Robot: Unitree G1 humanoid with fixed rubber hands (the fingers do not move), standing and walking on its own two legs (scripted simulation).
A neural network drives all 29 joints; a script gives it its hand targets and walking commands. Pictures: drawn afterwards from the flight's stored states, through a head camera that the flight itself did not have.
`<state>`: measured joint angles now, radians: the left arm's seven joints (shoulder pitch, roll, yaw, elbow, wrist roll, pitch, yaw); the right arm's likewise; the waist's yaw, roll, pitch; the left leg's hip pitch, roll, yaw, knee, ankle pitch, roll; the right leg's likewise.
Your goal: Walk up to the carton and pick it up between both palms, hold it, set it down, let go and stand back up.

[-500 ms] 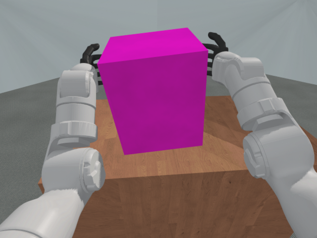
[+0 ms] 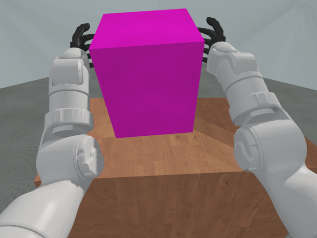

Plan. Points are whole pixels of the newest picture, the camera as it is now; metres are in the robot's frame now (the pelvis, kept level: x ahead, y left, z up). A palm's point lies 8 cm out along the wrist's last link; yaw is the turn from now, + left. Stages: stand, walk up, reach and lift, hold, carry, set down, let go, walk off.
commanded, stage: set down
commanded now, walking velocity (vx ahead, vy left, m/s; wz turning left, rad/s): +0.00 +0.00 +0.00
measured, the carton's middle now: (149, 75) +0.42 +0.02 +0.30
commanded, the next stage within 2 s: none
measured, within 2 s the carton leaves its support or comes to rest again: neither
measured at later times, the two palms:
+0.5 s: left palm (88, 81) +0.40 +0.17 +0.29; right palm (206, 85) +0.39 -0.13 +0.28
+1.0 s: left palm (90, 94) +0.41 +0.17 +0.24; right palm (201, 93) +0.40 -0.13 +0.25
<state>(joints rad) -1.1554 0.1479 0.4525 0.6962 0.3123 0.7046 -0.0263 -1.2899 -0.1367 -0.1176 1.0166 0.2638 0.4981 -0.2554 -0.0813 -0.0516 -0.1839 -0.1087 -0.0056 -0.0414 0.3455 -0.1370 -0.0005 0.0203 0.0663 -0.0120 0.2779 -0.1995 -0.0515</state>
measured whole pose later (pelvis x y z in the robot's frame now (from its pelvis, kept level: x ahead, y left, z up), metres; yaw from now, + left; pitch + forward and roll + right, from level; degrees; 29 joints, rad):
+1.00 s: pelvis +0.00 +0.01 +0.00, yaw -1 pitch -7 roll +0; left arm -0.97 0.07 0.39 0.68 0.32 0.53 0.03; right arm -1.04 -0.05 -0.26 1.02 0.04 0.19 -0.15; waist -0.05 -0.09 -0.05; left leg -0.07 -0.01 -0.02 0.33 -0.14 0.01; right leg 0.05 0.05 -0.02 0.27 -0.20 -0.04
